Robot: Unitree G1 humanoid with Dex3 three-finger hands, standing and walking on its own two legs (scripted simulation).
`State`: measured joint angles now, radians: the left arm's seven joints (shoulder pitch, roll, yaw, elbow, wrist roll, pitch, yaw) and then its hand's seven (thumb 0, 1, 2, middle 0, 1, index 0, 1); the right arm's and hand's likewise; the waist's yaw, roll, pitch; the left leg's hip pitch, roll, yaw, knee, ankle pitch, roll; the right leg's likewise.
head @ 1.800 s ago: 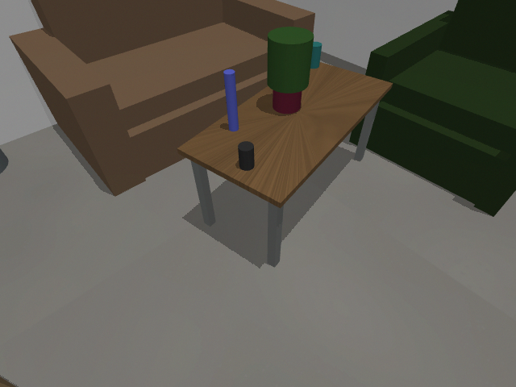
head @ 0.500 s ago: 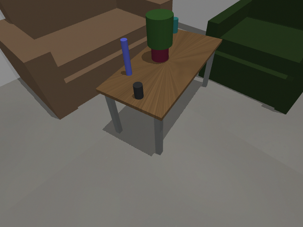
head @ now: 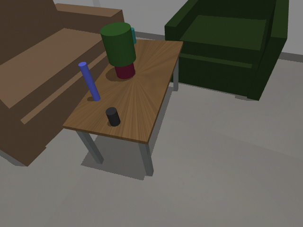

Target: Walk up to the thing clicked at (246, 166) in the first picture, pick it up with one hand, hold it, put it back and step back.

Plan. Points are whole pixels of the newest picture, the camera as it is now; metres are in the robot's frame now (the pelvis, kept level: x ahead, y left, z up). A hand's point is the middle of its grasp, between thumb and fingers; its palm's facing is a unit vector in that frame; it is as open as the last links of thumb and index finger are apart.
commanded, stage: walk up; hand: left
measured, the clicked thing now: (113, 117) +0.72 +0.21 -0.23
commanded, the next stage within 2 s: none
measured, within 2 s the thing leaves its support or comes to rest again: neither
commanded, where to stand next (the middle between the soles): +0.29 +0.13 m, yaw -17 degrees
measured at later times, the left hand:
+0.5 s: hand (25, 214) +0.25 +0.44 -0.15, palm faces -0.21 -0.85 -0.48, open 7.4 cm
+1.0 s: hand (56, 169) +0.40 +0.38 -0.15, palm faces -0.33 -0.87 -0.36, open 7.4 cm
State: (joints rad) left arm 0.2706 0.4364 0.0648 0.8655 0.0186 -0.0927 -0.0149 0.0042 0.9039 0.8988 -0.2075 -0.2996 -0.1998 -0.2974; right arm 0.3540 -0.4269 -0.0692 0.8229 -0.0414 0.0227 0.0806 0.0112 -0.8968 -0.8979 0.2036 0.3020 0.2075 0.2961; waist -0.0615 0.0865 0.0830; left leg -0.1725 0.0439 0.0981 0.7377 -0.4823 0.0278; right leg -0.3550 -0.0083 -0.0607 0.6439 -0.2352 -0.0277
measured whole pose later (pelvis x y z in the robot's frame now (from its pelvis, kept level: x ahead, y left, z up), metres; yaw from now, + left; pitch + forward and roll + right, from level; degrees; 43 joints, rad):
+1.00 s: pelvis +0.22 +0.18 -0.01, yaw -17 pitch -2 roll +1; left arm 0.15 0.38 0.00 0.85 0.02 -0.01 0.00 0.00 0.90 0.90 -0.21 -0.30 -0.20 -0.30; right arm 0.18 -0.38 -0.02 0.87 0.00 -0.04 -0.01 0.01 -0.90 -0.90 0.20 0.30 0.21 0.30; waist 0.00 -0.03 0.12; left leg -0.31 0.03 0.06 0.75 -0.39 0.00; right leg -0.41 0.00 0.05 0.79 -0.34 -0.01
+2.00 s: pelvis +0.23 +0.16 +0.03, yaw -19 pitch -2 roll +0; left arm 0.06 0.34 0.02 1.16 0.01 0.00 -0.02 0.00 0.90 0.90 -0.21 -0.30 -0.20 -0.30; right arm 0.11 -0.36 0.00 1.13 -0.01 -0.03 0.01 0.01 -0.90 -0.90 0.20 0.30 0.21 0.30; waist 0.00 0.00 0.04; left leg -0.10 0.07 0.08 0.35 -0.22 -0.04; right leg -0.16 -0.02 0.01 0.37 -0.18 0.02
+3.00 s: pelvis +0.22 +0.16 +0.03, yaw -17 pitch -2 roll +0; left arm 0.11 0.35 -0.01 1.15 0.01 -0.01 -0.01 0.00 0.90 0.90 -0.21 -0.30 -0.20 -0.30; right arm 0.11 -0.35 -0.01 1.15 -0.01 0.00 0.02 0.01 -0.90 -0.90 0.20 0.30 0.21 0.30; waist 0.00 0.00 0.04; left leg -0.09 0.06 0.05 0.30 -0.17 -0.04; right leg -0.14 -0.03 -0.01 0.33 -0.16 0.02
